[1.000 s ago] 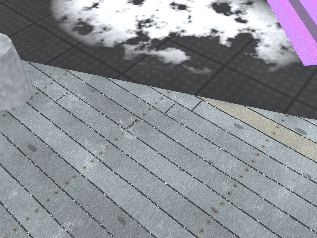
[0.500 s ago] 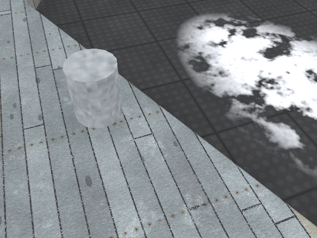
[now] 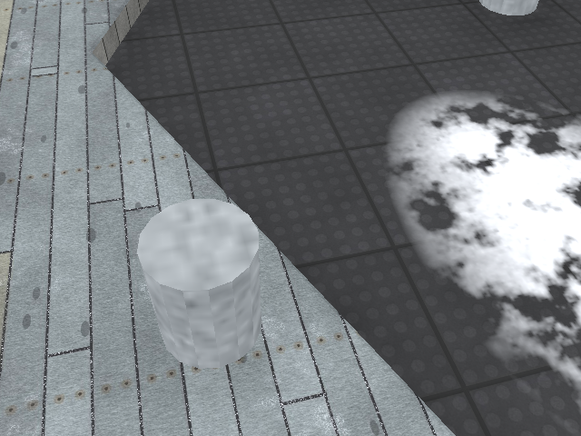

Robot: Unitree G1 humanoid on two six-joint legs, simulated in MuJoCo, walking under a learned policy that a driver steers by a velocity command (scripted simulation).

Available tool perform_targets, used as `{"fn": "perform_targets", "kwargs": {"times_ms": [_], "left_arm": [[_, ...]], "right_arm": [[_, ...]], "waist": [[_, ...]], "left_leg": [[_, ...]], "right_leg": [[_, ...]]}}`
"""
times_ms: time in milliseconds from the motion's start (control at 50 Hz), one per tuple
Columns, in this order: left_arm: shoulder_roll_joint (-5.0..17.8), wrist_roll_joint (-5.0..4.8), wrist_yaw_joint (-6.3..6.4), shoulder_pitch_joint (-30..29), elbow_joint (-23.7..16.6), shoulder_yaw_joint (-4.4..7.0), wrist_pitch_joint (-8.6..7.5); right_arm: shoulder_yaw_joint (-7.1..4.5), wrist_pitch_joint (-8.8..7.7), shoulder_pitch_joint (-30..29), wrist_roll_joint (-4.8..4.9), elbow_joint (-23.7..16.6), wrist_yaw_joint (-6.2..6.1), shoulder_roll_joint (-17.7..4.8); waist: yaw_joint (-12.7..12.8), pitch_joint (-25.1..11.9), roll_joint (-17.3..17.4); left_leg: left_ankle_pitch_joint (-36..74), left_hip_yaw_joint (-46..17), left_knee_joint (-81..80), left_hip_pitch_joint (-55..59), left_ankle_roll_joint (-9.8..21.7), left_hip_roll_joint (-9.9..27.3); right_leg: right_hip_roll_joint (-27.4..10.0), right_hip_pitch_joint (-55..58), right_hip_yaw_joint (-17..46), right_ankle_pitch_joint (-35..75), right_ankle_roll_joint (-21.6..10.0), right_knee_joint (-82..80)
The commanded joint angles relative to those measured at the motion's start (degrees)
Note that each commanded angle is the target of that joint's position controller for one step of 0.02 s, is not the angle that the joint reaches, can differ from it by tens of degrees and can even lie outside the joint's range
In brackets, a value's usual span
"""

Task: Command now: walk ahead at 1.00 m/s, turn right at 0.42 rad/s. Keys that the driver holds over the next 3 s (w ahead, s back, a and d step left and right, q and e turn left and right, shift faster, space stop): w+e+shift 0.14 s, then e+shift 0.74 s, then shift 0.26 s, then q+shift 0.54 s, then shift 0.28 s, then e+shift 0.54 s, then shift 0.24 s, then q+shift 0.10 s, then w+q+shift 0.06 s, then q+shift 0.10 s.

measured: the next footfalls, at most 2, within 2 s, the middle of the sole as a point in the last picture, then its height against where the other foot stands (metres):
right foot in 0.20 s outside the picture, level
left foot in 0.64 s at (316, 367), level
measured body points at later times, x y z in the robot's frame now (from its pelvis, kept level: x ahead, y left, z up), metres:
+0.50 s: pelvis +0.38 -0.06 +0.00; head +0.43 -0.09 +0.45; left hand +0.58 +0.17 -0.10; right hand +0.52 -0.38 -0.06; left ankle +0.62 +0.06 -0.67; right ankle +0.38 -0.10 -0.74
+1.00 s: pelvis +0.51 -0.06 +0.00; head +0.53 -0.09 +0.45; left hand +0.83 +0.00 -0.09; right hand +0.37 -0.35 -0.10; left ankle +0.67 -0.05 -0.73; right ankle +0.40 -0.16 -0.69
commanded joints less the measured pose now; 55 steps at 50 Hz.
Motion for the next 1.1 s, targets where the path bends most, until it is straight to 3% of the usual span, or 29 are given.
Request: {"fn": "perform_targets", "kwargs": {"times_ms": [20, 80, 120, 160, 180, 200, 220, 240, 260, 280, 320, 340, 380, 440, 500, 580, 620, 640, 660, 680, 700, 720, 780, 840, 920, 1020, 1060, 1080, 1100], "left_arm": [[2.4, 0.22, -1.30, -6.3, -3.9, 0.67, -1.50], [1.2, -0.25, -3.60, -10.4, -5.7, 0.39, -2.53], [3.3, -0.40, -4.88, -9.2, -6.6, 1.43, -2.54], [6.6, -0.68, -4.93, -0.6, -5.9, 2.96, -1.34], [10.0, -0.20, -4.57, 12.3, -2.7, 4.49, -0.36], [12.4, 0.70, -3.57, 26.6, 1.0, 5.72, 0.56], [12.4, 1.90, -2.48, 25.3, 2.9, 4.67, 1.08], [13.5, 5.24, -2.14, 20.5, -0.8, 4.55, 0.07], [12.0, 4.38, -2.13, 17.2, -4.6, 5.22, 0.36], [8.3, 2.60, -2.45, 12.5, -5.4, 4.03, 0.41], [10.8, 2.43, -2.16, 3.6, -9.1, 4.79, 0.10], [9.8, 2.82, -1.92, 2.0, -9.9, 4.54, 0.10], [8.9, 1.54, -0.76, 1.7, -9.3, 4.40, 0.66], [10.6, 0.65, 2.05, 5.5, -7.2, 5.17, 3.79], [10.4, -0.74, 4.36, 7.1, -7.3, 5.52, 6.86], [8.6, 1.06, 4.75, 6.0, -8.5, 5.37, 7.92], [6.1, 1.22, 3.77, 3.2, -10.0, 4.24, 7.95], [1.8, 1.92, 3.17, 7.0, -10.6, 2.94, 7.96], [5.2, 0.97, 1.88, 15.2, -11.5, 3.41, 7.41], [10.3, 1.02, 0.77, 16.6, -9.5, 4.60, 6.94], [13.5, 0.60, 0.64, 11.6, -8.5, 5.75, 7.57], [14.2, 0.48, 1.06, 8.3, -8.8, 6.05, 8.44], [9.1, 0.74, 1.74, 7.8, -9.7, 4.95, 9.28], [7.2, 0.59, 1.73, 6.5, -10.5, 4.41, 9.05], [6.7, 1.17, 0.91, 3.7, -11.3, 4.12, 9.20], [5.9, 1.35, -0.30, 6.7, -9.0, 4.03, 8.85], [5.5, 1.75, -1.00, 11.5, -6.4, 4.47, 8.55], [6.7, 2.08, -0.84, 13.9, -5.3, 4.95, 8.58], [13.4, 2.27, 0.11, 14.1, -6.4, 6.15, 8.68]], "right_arm": [[-1.53, -1.96, -2.8, -0.07, -3.2, -1.62, -7.5], [-1.48, -1.32, 0.3, 0.13, -1.1, -2.52, -9.0], [-1.73, -0.12, -0.2, -0.52, -0.9, -3.60, -11.2], [-2.82, 1.97, -3.2, -1.09, -1.7, -5.36, -14.7], [-3.16, 2.77, -7.0, -1.19, -3.1, -5.81, -15.6], [-3.41, 2.64, -13.5, -0.43, -5.1, -5.40, -16.1], [0.03, 0.76, -10.1, -2.28, -7.2, -2.84, -3.1], [1.45, -1.17, -1.5, 1.13, -9.7, -1.39, -2.3], [0.57, -2.40, -5.6, 1.25, -10.4, -0.73, -9.2], [0.14, -2.36, -12.5, 0.97, -12.2, -0.84, -9.3], [-0.08, -1.43, -9.8, -0.19, -12.1, -1.66, -10.3], [-0.65, -0.30, -8.7, -0.12, -11.4, -1.90, -11.6], [-0.60, 0.81, -11.9, -0.57, -12.5, -2.99, -10.8], [0.57, 2.06, -17.0, -0.45, -14.2, -3.79, -7.2], [0.77, 2.46, -22.6, 0.73, -15.5, -3.05, -6.9], [-1.23, 1.58, -24.7, 0.48, -15.4, -2.16, -10.3], [-1.68, 1.10, -17.1, -0.50, -12.9, -2.69, -10.1], [-2.18, 1.69, -15.4, -1.04, -13.2, -3.28, -12.1], [-2.38, 2.87, -12.9, -2.11, -13.0, -3.34, -12.7], [-2.81, 3.67, -14.9, -0.27, -13.8, -3.62, -11.4], [-1.99, 4.37, -15.9, 0.09, -14.6, -4.16, -8.0], [-1.75, 5.16, -17.6, -0.09, -14.8, -4.35, -8.2], [-2.91, 5.76, -19.6, -0.84, -13.0, -4.13, -10.9], [-3.74, 5.71, -18.1, -0.99, -10.8, -3.63, -11.5], [-4.78, 6.33, -18.1, -0.36, -9.2, -3.20, -13.5], [-4.86, 7.92, -18.2, 1.48, -6.8, -2.46, -14.2], [-4.61, 8.74, -17.8, 2.63, -5.0, -2.77, -13.5], [-3.91, 8.64, -15.4, 2.85, -3.7, -2.28, -10.5], [-2.43, 7.95, -14.3, 0.11, -5.6, -1.16, -6.3]], "waist": [[-0.6, 5.8, 2.5], [-1.8, 6.9, 3.6], [0.3, 3.5, 7.1], [6.7, -1.4, 11.9], [13.0, -6.2, 12.0], [20.7, -9.4, 8.5], [11.9, -7.1, -16.4], [6.0, -19.9, -19.5], [8.7, -22.0, -5.1], [5.6, -10.6, 6.8], [-0.7, -4.9, 10.2], [-1.8, -3.5, 8.6], [-1.5, -2.1, 8.6], [1.1, -8.2, 3.0], [4.2, -11.0, -1.5], [4.8, -7.6, -7.6], [1.5, -11.2, -5.1], [3.7, -14.8, 6.9], [6.5, -20.1, 20.5], [5.7, -19.3, 18.8], [3.3, -13.8, 10.6], [3.1, -9.9, 6.4], [4.4, -3.5, 7.6], [3.3, -5.7, 11.6], [2.2, -7.8, 10.4], [2.8, -7.2, 12.6], [5.2, -7.0, 11.0], [5.4, -5.3, 5.4], [3.1, -4.2, -11.7]], "left_leg": [[23.7, 0.9, -12.5, -11.4, -1.7, 11.8], [35.4, 3.1, -11.9, -1.4, -4.6, 14.4], [59.5, 4.6, -5.8, 6.5, -6.5, 15.5], [84.7, 5.3, 8.1, 10.5, -7.3, 17.3], [89.0, 4.3, 22.1, 6.5, -7.3, 17.7], [78.0, 4.0, 44.0, -5.1, -7.6, 14.5], [-12.4, 0.2, 70.4, -30.2, -8.8, 1.8], [-20.1, -13.0, 85.2, -44.8, -8.7, -2.3], [-13.6, -17.1, 79.6, -43.4, -4.8, 0.7], [-9.6, -15.2, 71.4, -42.7, -2.4, 3.0], [-7.3, -16.0, 63.8, -38.5, -5.1, 5.9], [-6.5, -16.0, 59.9, -35.4, -6.4, 7.2], [-4.2, -13.5, 47.5, -32.6, -8.6, 7.8], [7.7, -10.9, 31.8, -29.9, -10.7, 3.4], [17.9, -11.4, 18.4, -27.8, -9.7, 0.4], [21.2, -15.2, 7.9, -23.0, -8.3, 0.6], [28.0, -17.6, 3.0, -11.5, -5.0, 7.5], [44.6, -27.3, 4.6, 0.5, 0.6, 20.0], [48.0, -45.3, 4.9, 10.3, 12.8, 34.1], [34.3, -50.4, 3.6, 7.3, 15.2, 35.3], [26.3, -39.8, 3.5, 1.9, 11.5, 29.1], [20.5, -31.5, 2.2, -4.4, 7.3, 24.5], [17.4, -18.7, -2.3, -15.2, 5.0, 18.6], [17.2, -14.7, -4.1, -11.2, 7.6, 20.5], [12.8, -12.5, -5.5, -10.4, 8.9, 23.6], [5.2, -8.8, -5.7, -12.6, 7.1, 23.5], [2.8, -6.6, -1.4, -16.9, 3.5, 22.2], [-1.0, -2.1, 7.4, -23.4, -1.4, 18.9], [-15.9, 3.7, 24.7, -38.3, -7.6, 10.6]], "right_leg": [[2.8, 7.9, -5.5, 15.0, -0.2, -11.9], [5.6, 7.2, -9.1, 16.5, -2.5, -21.8], [10.0, 10.3, -13.8, 12.2, -4.3, -24.0], [13.7, 18.2, -17.1, 3.0, -5.6, -22.1], [14.6, 30.8, -15.9, 0.8, -6.9, -20.7], [11.1, 48.2, -8.6, 6.8, -9.7, -26.7], [5.9, 62.6, 0.7, 23.5, -12.3, -19.5], [-5.6, 73.2, 32.1, 12.0, -24.7, -27.7], [-5.9, 70.1, 36.2, 3.8, -22.5, -36.1], [-2.6, 57.7, 30.6, 0.7, -17.9, -40.0], [-1.5, 40.3, 28.8, 9.9, -19.5, -42.3], [0.9, 35.0, 23.8, 15.3, -18.9, -42.8], [6.0, 27.3, 16.0, 24.2, -16.5, -40.9], [11.4, 28.9, 11.9, 31.9, -11.0, -34.6], [13.4, 32.1, 14.3, 18.2, -4.2, -31.6], [13.5, 34.9, 22.3, 1.7, -2.7, -28.3], [13.7, 34.7, 21.6, -8.1, -2.6, -16.5], [19.2, 26.5, 13.5, -33.4, 0.0, -3.0], [20.5, 15.8, 8.2, -47.7, 2.9, 9.3], [14.0, 11.0, 5.7, -42.7, 5.6, 18.4], [11.8, 10.3, 3.9, -36.8, 6.9, 21.6], [10.5, 11.5, 2.6, -31.4, 7.3, 21.3], [7.9, 16.0, -2.5, -26.7, 6.5, 13.8], [5.1, 15.4, -3.8, -26.6, 6.1, 7.7], [3.4, 19.1, -4.7, -23.8, 4.8, -0.8], [6.8, 29.5, -8.9, -23.1, 0.7, -18.1], [8.7, 38.7, -10.3, -16.5, -2.9, -31.3], [5.5, 44.4, -3.8, -15.3, -5.4, -37.7], [-10.2, 50.3, 17.2, -2.2, -11.3, -39.8]]}}
Over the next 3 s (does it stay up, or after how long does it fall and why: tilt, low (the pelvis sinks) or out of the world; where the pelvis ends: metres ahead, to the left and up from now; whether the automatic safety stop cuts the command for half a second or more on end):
stays up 0.50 -0.15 0.01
